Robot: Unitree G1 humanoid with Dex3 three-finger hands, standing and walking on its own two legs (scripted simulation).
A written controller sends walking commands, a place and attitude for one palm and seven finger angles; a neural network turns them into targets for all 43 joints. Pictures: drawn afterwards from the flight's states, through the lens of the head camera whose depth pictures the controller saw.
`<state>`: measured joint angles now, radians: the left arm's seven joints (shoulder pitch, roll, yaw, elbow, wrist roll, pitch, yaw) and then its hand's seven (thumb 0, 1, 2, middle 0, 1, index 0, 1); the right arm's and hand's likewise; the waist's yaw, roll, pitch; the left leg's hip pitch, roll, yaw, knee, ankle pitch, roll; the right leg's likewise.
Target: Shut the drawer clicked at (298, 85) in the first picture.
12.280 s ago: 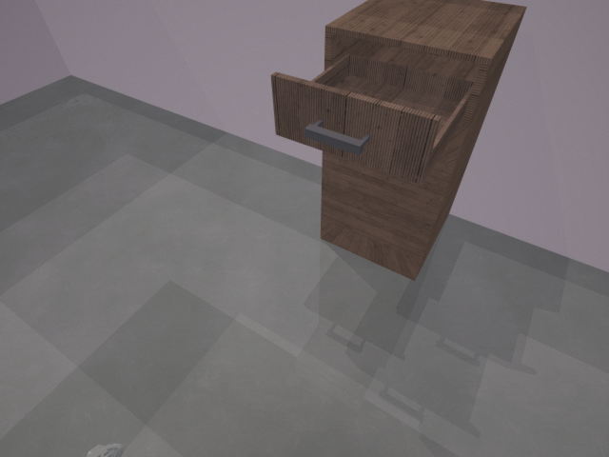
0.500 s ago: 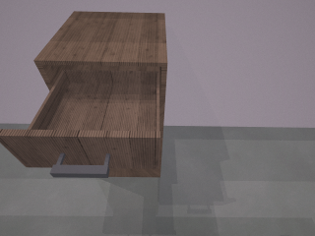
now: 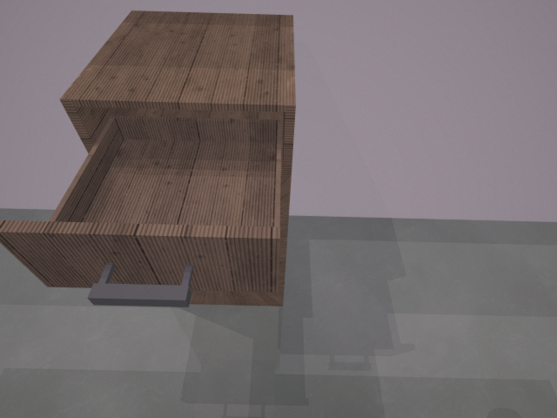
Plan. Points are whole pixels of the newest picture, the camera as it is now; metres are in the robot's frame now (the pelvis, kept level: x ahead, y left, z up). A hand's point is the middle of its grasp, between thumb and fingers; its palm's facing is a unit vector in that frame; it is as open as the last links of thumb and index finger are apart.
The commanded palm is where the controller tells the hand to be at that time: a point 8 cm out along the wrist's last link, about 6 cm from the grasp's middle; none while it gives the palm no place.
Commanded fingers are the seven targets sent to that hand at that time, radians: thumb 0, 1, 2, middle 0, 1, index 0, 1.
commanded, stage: look again from close up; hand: left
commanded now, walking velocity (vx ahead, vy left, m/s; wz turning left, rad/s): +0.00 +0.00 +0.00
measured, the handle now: (145, 282) +0.29 +0.22 +0.02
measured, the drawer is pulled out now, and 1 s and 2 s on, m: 0.30 0.29 0.29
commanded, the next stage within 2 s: raise the hand and make a fist in 0.46 s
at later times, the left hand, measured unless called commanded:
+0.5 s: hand out of the picture -0.03 +0.16 -0.17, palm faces +0.03 -0.98 -0.19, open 7.4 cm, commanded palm none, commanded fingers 0.00 0.90 0.90 -0.20 -0.30 -0.20 -0.30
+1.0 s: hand out of the picture +0.08 +0.14 -0.03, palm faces +0.06 -1.00 -0.04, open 6.0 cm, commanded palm +0.08 +0.21 -0.01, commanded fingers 0.00 0.90 0.90 -0.66 -0.80 -0.66 -0.80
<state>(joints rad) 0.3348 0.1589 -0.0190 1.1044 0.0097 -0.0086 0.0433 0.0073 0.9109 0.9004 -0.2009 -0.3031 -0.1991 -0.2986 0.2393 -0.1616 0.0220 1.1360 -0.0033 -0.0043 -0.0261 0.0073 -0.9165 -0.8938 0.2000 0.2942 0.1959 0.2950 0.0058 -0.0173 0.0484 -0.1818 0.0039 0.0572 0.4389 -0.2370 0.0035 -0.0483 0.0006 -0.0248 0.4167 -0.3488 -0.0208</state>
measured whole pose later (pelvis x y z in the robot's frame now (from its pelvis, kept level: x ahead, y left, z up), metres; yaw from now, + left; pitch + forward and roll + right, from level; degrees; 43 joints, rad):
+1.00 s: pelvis -0.07 -0.02 -0.07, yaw +3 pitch +8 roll +0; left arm 0.59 0.16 0.01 0.00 -0.16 -0.56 -0.19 0.02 0.91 0.90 -0.47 -0.60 -0.44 -0.58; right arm 0.12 -0.27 -0.07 0.55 0.00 -0.25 -0.02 0.01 -0.91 -0.89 0.20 0.29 0.19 0.30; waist 0.04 -0.01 -0.11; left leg -0.77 0.02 -0.01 1.00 -0.37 -0.02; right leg -0.63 0.01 -0.09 1.04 -0.55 -0.06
